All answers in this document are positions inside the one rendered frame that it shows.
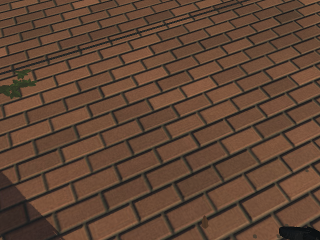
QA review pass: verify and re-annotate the robot right hand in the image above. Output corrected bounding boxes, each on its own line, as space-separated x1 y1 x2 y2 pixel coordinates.
279 226 320 240

